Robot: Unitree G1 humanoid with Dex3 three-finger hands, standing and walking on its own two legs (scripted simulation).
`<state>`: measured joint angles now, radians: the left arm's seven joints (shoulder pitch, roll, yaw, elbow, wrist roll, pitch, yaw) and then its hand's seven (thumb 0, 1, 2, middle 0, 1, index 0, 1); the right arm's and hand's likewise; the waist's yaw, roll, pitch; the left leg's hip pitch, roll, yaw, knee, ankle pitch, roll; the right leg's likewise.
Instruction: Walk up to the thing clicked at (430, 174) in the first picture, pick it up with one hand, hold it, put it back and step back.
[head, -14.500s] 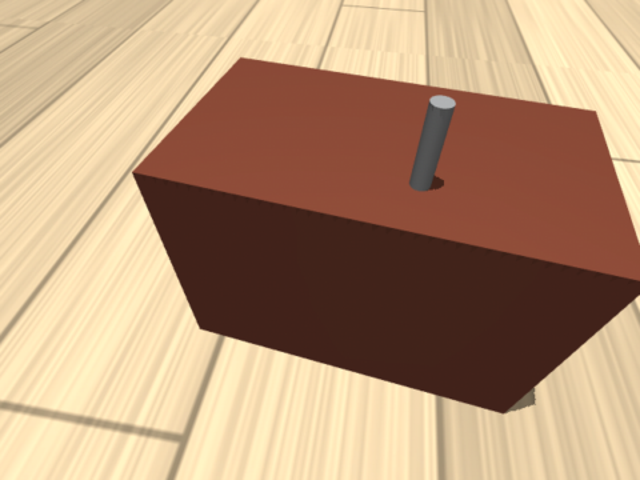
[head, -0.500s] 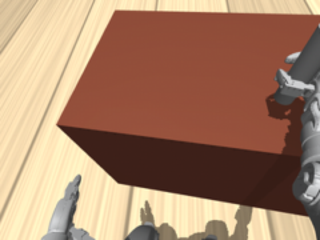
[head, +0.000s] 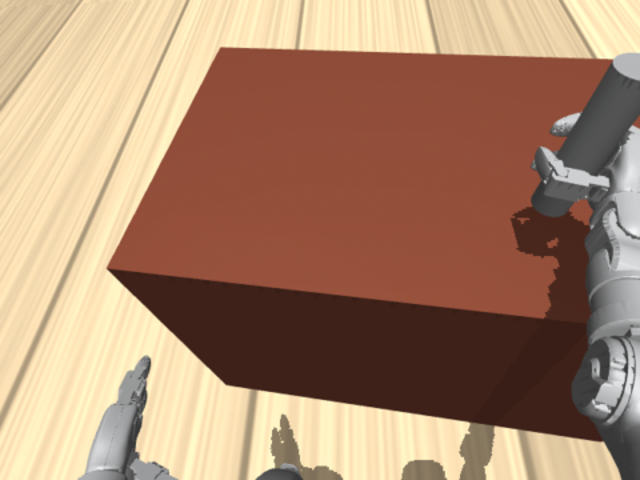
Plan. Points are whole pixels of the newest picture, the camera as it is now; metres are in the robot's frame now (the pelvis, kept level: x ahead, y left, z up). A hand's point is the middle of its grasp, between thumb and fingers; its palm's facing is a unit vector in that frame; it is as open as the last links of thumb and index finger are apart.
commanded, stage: lift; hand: right
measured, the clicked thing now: (586, 147) +0.50 -0.22 +0.14
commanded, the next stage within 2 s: hold in 1.22 s
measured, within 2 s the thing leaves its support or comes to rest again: neither
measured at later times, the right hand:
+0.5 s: hand (588, 170) +0.42 -0.18 +0.18, palm faces +0.14 +0.99 +0.00, open 6.0 cm
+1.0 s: hand (620, 201) +0.35 -0.17 +0.22, palm faces +0.13 +0.99 -0.02, open 6.0 cm
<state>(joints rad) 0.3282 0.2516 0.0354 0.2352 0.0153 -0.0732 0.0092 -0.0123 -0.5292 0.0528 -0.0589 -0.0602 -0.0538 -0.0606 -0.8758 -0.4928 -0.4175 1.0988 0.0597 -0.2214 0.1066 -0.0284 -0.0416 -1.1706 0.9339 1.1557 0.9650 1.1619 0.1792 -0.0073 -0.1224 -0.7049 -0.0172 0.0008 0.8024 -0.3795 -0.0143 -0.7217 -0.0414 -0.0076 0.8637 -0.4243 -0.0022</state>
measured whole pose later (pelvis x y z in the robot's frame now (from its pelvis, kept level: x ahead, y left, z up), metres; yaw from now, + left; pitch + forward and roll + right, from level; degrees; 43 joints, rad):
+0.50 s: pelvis +0.00 +0.01 +0.02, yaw -1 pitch +6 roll +0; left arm 0.37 0.24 0.07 0.33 -0.03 -0.07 0.06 -0.01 -0.52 0.05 -0.05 -0.06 -0.04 -0.05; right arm -0.58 -0.30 -0.28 0.61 0.16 0.01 0.07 -0.03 -0.03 -1.18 0.95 1.14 0.98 1.15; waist 0.04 -0.03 -0.10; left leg -0.43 0.01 -0.01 0.67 -0.35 -0.01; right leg -0.42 -0.02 -0.02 0.68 -0.36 0.00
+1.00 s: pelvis -0.01 +0.01 +0.03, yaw -2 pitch +0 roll +0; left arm 0.29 0.23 0.08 0.51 -0.03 -0.11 0.07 -0.01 -0.52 0.05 -0.04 -0.05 -0.04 -0.05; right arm -0.39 -0.27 -0.24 0.19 0.20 0.27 0.05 -0.03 -0.03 -1.19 0.95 1.13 0.98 1.14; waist 0.01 -0.05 -0.05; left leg -0.28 0.01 0.01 0.57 -0.29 0.00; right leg -0.27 -0.01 0.00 0.57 -0.29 0.01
